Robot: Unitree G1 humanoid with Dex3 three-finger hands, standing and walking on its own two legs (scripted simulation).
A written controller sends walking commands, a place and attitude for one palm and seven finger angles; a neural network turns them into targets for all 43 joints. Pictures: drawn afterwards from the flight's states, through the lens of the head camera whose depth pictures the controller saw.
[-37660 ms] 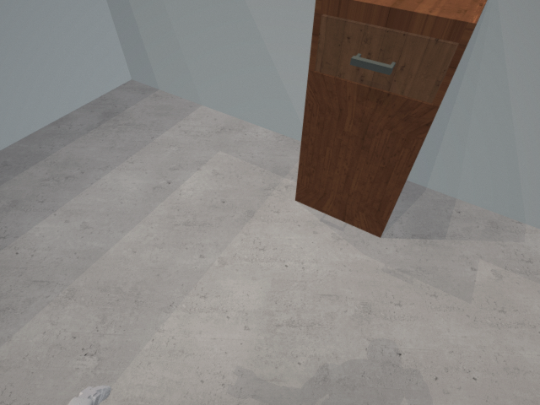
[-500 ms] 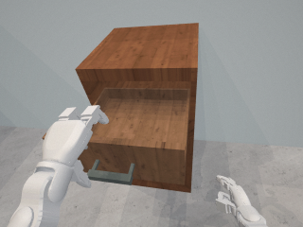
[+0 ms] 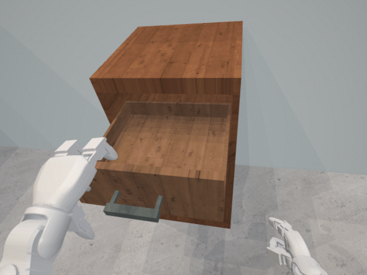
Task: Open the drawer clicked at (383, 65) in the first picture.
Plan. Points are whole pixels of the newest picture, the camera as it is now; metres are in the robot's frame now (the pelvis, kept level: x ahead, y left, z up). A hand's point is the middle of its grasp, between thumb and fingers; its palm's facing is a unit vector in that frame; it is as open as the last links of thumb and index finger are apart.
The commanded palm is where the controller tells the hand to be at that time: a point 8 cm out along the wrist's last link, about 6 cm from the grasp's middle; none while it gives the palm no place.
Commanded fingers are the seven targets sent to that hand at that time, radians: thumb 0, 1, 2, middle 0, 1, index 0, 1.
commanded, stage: draw the hand back to the body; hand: left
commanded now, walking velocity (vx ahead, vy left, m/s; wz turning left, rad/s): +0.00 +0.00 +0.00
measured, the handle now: (134, 204) +0.26 +0.17 +0.02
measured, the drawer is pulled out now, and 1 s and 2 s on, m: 0.29 0.29 0.29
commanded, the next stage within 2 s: step back with the hand held close in 1.24 s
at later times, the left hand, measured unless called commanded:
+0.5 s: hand (72, 178) +0.21 +0.21 +0.19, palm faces +0.35 -0.87 -0.33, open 13.1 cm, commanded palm +0.16 +0.26 +0.21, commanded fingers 0.00 -0.01 0.51 -0.26 -0.88 -0.26 -0.88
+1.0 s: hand (51, 178) +0.21 +0.25 +0.19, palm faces +0.46 -0.79 -0.40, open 9.0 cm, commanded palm +0.15 +0.29 +0.20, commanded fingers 0.00 0.87 0.88 -0.20 -0.32 -0.20 -0.32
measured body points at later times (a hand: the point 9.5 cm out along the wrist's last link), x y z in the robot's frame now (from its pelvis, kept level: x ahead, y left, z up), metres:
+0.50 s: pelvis +0.03 +0.01 +0.00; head +0.01 +0.00 +0.45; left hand +0.19 +0.25 +0.21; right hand +0.23 -0.18 -0.07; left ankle -0.01 +0.12 -0.74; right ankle +0.02 -0.09 -0.74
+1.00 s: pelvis +0.03 +0.01 +0.00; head +0.02 -0.02 +0.45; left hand +0.18 +0.29 +0.21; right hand +0.25 -0.20 -0.08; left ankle -0.01 +0.12 -0.74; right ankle +0.02 -0.09 -0.74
